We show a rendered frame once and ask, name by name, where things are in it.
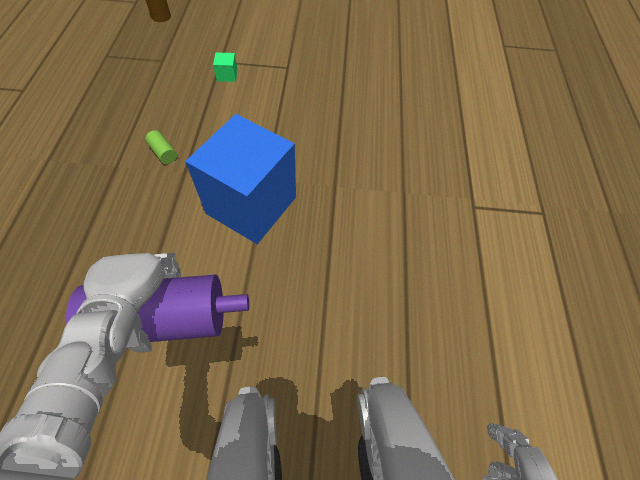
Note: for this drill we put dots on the left robot hand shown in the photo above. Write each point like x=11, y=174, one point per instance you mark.
x=134, y=278

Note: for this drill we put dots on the left robot arm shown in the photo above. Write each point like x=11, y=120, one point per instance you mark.
x=49, y=438

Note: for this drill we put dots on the right robot hand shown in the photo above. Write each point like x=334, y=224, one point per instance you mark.
x=530, y=462

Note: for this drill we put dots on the right robot foot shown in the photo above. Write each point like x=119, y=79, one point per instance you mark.
x=363, y=461

